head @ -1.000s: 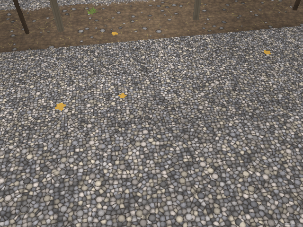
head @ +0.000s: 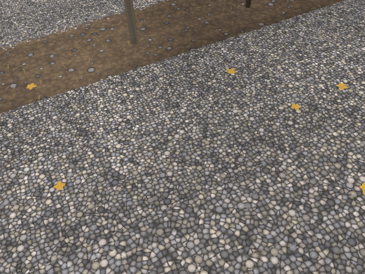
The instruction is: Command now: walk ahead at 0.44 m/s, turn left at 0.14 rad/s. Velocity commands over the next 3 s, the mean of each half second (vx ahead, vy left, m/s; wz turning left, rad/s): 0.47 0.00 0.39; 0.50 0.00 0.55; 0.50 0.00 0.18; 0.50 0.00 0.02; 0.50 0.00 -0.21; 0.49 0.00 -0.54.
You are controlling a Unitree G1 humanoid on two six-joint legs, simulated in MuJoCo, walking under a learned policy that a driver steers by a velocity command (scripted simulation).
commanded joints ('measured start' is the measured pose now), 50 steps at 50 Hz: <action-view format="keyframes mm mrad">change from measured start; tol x32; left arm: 1 3 230 65 -10 -55 -11 9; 22 389 24 -67 226 87 37 -53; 26 -133 140 -45 -12 12 -29 -58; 38 -282 192 -50 -64 17 -4 4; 42 248 300 -9 46 3 -26 2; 50 -87 129 -25 28 9 -37 55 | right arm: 1 -51 -137 -59 -85 57 57 -4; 18 -361 5 31 -107 -67 21 41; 24 584 -239 -73 201 -17 12 20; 30 -76 -84 21 16 15 -59 41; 50 -88 -5 19 -80 -7 -25 34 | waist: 1 -21 -112 59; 18 144 -5 260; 23 -144 222 -512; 30 94 7 111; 42 136 -341 -356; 50 37 -57 -16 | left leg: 1 -201 15 -89 -61 164 -59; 7 -211 112 -149 -297 790 -40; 19 35 79 106 -709 564 -44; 23 1493 268 -176 -233 1364 331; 26 882 274 -310 -604 376 221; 30 12 236 -290 -859 367 284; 39 87 52 -254 -575 336 106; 43 -433 -96 -99 289 -244 -44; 50 -89 66 -6 -37 19 -92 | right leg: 1 98 -290 185 -180 566 -150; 7 61 -303 83 -46 10 -137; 18 96 -267 39 203 -33 -74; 21 -108 -188 -77 728 229 29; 24 -853 25 14 1578 -540 160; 32 -211 -156 95 352 61 38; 39 36 -32 9 249 313 -23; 42 642 -495 772 -49 320 -415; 44 227 -394 588 -182 -307 -228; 50 18 -271 161 -310 216 -174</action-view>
